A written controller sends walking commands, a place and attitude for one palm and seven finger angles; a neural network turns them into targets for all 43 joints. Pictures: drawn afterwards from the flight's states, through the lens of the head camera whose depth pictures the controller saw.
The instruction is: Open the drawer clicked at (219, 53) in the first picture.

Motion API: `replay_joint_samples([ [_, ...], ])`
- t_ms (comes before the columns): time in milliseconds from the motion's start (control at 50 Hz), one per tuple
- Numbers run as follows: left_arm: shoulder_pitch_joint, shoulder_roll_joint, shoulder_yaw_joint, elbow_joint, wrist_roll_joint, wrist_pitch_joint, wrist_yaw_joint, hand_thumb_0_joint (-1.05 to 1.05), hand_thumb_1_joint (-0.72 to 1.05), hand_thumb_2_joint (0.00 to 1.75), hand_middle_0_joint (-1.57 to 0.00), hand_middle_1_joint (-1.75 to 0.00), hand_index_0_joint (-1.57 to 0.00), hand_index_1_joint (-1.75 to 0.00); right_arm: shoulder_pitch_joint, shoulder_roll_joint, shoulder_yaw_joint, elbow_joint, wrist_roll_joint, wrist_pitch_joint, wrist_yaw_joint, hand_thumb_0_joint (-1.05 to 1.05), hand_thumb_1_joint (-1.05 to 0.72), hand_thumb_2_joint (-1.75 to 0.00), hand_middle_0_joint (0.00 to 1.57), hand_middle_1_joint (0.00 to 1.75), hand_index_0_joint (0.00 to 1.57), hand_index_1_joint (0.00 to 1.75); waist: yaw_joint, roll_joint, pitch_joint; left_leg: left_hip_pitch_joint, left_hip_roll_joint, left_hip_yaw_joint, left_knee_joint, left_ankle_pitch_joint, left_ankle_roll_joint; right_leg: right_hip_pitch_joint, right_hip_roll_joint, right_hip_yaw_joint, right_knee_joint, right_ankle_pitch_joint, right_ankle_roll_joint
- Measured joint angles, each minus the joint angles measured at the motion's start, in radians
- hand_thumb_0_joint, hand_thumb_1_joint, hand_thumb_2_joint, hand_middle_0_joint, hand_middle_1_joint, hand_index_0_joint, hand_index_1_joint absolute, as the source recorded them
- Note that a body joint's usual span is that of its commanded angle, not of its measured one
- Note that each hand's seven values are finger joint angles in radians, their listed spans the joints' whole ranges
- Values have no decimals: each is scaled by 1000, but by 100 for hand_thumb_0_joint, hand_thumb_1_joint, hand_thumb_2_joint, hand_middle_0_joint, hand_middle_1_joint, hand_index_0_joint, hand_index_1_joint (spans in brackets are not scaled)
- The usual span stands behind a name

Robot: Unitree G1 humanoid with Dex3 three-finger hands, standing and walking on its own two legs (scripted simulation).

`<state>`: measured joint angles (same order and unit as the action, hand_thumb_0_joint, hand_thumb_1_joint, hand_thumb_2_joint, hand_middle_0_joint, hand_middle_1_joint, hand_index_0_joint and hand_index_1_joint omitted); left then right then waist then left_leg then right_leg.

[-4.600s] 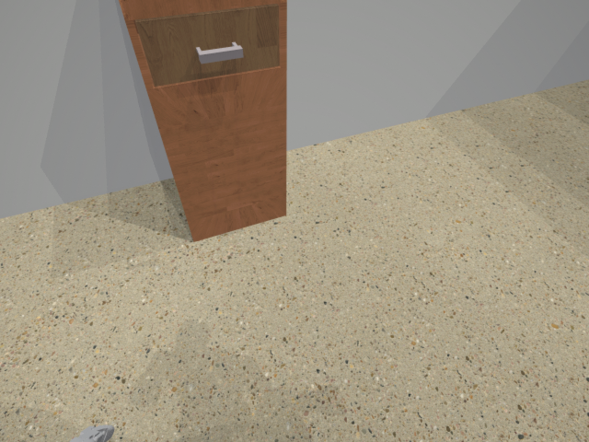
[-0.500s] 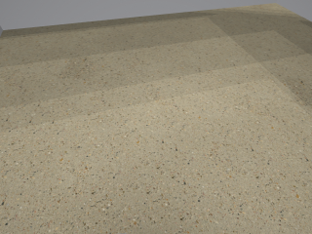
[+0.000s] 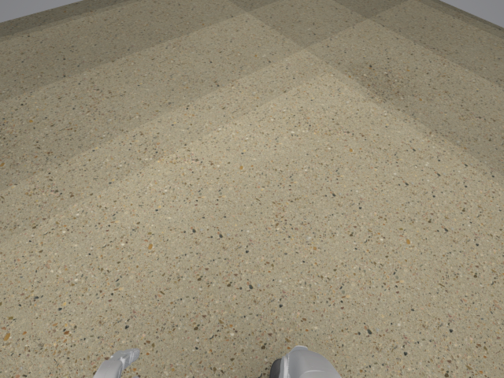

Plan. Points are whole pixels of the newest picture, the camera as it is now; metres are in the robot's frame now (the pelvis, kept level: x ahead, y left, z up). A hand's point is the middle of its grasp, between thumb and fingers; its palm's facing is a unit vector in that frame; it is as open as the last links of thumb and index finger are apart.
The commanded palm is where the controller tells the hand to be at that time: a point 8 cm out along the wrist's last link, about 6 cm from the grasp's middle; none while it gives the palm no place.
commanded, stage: turn to face it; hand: left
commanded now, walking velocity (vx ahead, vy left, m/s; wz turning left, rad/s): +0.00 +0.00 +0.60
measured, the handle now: out of the picture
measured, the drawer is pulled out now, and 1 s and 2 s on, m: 0.00 0.00 0.00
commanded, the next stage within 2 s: none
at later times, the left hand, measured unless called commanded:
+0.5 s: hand out of the picture +0.12 +0.23 -0.18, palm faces +0.24 -0.95 -0.18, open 7.4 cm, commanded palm none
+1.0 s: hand out of the picture +0.08 +0.19 -0.14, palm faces +0.49 -0.82 -0.29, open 7.4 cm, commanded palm none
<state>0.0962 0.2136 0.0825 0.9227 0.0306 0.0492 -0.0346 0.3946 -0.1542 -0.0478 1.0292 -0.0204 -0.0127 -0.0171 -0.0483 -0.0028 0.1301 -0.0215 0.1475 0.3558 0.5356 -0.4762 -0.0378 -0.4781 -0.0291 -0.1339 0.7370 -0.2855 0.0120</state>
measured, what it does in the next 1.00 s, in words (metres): steps on the spot, turning left: right foot, then left foot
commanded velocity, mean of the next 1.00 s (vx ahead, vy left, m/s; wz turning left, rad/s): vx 0.00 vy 0.00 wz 0.60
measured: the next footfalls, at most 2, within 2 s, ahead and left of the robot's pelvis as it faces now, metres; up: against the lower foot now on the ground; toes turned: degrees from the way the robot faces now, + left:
right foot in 0.04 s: +0.12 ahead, -0.11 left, +0.00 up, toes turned -7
left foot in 0.42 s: +0.11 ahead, +0.12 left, +0.00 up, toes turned +21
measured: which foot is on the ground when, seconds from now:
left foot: down 0.00-0.04, up 0.06-0.40, down 0.42-0.94, up 0.96-1.00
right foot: up 0.00-0.02, down 0.04-0.42, up 0.44-0.92, down 0.94-1.00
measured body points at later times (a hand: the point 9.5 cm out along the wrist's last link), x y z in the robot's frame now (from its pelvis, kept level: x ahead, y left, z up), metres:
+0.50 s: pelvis +0.06 +0.03 -0.01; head +0.10 +0.06 +0.44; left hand +0.11 +0.28 -0.17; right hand +0.16 -0.21 -0.14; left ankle +0.07 +0.10 -0.73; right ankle +0.06 -0.11 -0.68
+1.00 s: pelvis +0.08 -0.04 +0.00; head +0.12 -0.05 +0.45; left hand +0.06 +0.24 -0.11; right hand +0.27 -0.24 -0.15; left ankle +0.05 +0.09 -0.69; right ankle +0.13 -0.14 -0.73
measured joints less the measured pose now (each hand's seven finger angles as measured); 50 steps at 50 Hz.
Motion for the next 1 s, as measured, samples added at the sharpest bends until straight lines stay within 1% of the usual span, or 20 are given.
replay_joint_samples([
  [20,-9,0,-6,-8,2,-15,3,1,91,90,-20,-30,-19,-30,12,-1,-2,6,4,3,2,1,-90,-90,21,30,21,30,-6,1,-1,-19,11,-1,67,-24,-6,46,7,-8,-76,55,-12],
  [40,-19,2,-11,-13,4,-36,10,1,91,90,-20,-30,-19,-30,20,0,-2,12,11,7,4,1,-90,-90,21,30,21,30,-8,-3,-4,-67,22,-25,181,-24,-5,63,5,-7,-98,118,-41],
  [60,-34,-5,-17,-12,-1,-56,19,1,91,90,-20,-30,-19,-30,11,-5,-2,20,18,15,2,1,-90,-90,21,30,21,30,-13,9,7,-131,25,-93,323,-50,-5,57,9,-12,-62,91,-63],
  [100,-50,-19,-33,-8,-9,-76,34,1,91,90,-20,-30,-19,-30,-14,-12,-1,32,23,31,-5,1,-90,-90,21,30,20,30,-21,25,14,-243,-6,-224,540,-83,0,76,12,-20,-34,10,-81],
  [140,-50,-36,-48,3,-12,-76,48,1,91,90,-20,-30,-20,-30,-41,-15,-1,35,20,40,-7,1,-91,-90,20,30,20,30,-23,34,2,-320,-25,-287,623,-55,3,117,15,-25,-67,-11,-78],
  [160,-49,-44,-54,10,-12,-73,53,1,91,90,-20,-30,-20,-30,-53,-15,1,31,18,43,-7,1,-91,-90,20,29,20,30,-26,37,-8,-349,-28,-302,621,-35,2,136,13,-30,-92,-3,-66],
  [200,-45,-58,-63,20,-11,-63,59,1,90,90,-20,-30,-20,-30,-76,-12,4,16,16,49,-4,1,-91,-90,20,29,20,30,-33,38,-28,-392,-30,-310,576,-3,-3,166,5,-43,-132,8,-64],
  [260,-42,-74,-68,24,-9,-47,60,1,90,90,-20,-30,-20,-30,-101,-1,5,-11,13,52,8,1,-91,-90,20,29,20,30,-35,30,-50,-427,-33,-288,501,34,-9,199,-17,-73,-163,6,-58],
  [340,-29,-80,-59,13,-4,-41,60,1,90,90,-21,-30,-20,-30,-130,5,0,-32,7,56,20,1,-92,-90,20,29,20,30,-14,7,-60,-415,-46,-243,380,51,-10,219,-51,-119,-152,-18,-37],
  [400,-6,-65,-45,4,-6,-37,60,1,90,90,-21,-30,-20,-30,-141,-9,-8,-52,5,52,30,1,-92,-90,20,29,20,30,1,-10,-61,-363,-57,-214,229,135,-5,211,-82,-155,-92,-60,-13],
  [420,6,-57,-38,1,-9,-32,60,1,90,90,-21,-30,-20,-30,-140,-16,-11,-61,3,46,33,1,-92,-90,20,29,20,30,5,-16,-66,-349,-66,-211,186,156,28,195,-97,-163,-53,-84,-4],
  [440,16,-45,-29,0,-12,-23,60,1,90,90,-21,-30,-20,-30,-146,-18,-14,-69,-1,40,34,1,-92,-90,20,29,20,30,9,-28,-67,-361,-79,-210,198,140,63,164,-106,-142,12,-153,15],
  [480,35,-21,-14,5,-11,-3,64,1,90,90,-21,-30,-20,-30,-159,-23,-15,-83,-5,29,29,1,-92,-90,20,29,20,30,14,-37,-62,-373,-93,-214,204,119,100,78,-82,-46,207,-247,34],
  [520,49,0,1,20,-8,6,62,1,90,90,-21,-30,-20,-30,-164,-27,-15,-93,-5,21,20,1,-92,-90,20,29,20,30,16,-35,-59,-361,-107,-224,157,141,102,8,-60,24,365,-210,46],
  [580,69,25,12,30,-9,4,57,1,90,90,-20,-30,-20,-30,-167,-32,-10,-97,-2,14,11,1,-91,-90,20,29,20,30,27,-32,-55,-324,-132,-240,56,196,107,-40,-56,79,444,-132,66],
  [700,90,55,17,26,-14,7,59,1,91,90,-20,-30,-19,-30,-173,-40,-9,-99,3,18,17,0,-91,-90,21,30,21,30,37,-14,-58,-278,-156,-297,-54,262,106,-20,-57,119,351,-107,92],
  [840,57,37,2,-3,-19,7,58,1,91,90,-20,-30,-19,-30,-193,-62,-21,-104,-1,40,28,0,-90,-90,21,30,21,30,22,12,-63,-293,-180,-382,-48,282,80,56,-32,132,166,-146,86],
  [900,46,13,-12,-28,-24,-5,56,1,91,90,-20,-30,-19,-30,-200,-79,-31,-109,-2,53,32,0,-90,-90,21,30,21,30,14,32,-68,-319,-190,-424,-17,281,59,121,-9,124,17,-124,72],
  [940,55,5,-23,-53,-21,-24,54,1,90,90,-20,-30,-19,-30,-196,-88,-39,-118,3,61,35,1,-90,-90,21,30,21,30,17,34,-82,-355,-206,-446,38,262,41,194,-7,115,-160,-61,50],
  [1000,65,-27,-42,-63,-12,-34,58,1,90,90,-20,-30,-20,-30,-207,-112,-58,-115,1,79,36,1,-90,-90,21,30,21,30,21,63,-75,-455,-208,-436,316,62,18,197,-11,68,-139,-42,-11],
])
